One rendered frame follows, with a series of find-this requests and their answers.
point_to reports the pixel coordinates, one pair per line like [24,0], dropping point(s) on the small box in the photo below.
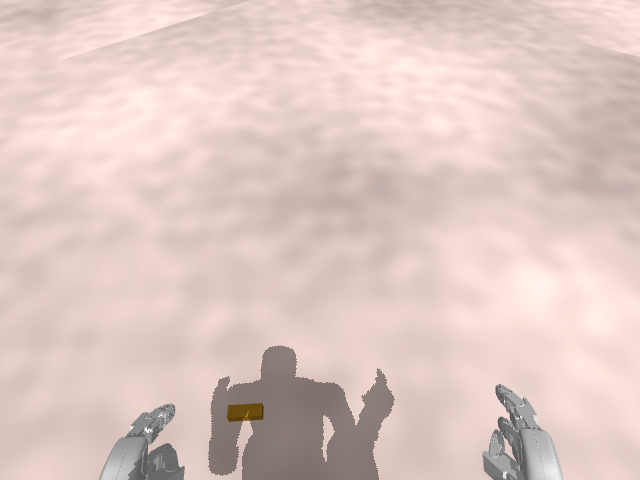
[245,412]

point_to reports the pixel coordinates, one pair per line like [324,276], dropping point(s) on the right robot hand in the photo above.
[532,447]

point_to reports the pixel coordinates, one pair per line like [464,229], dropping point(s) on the left robot hand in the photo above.
[129,458]

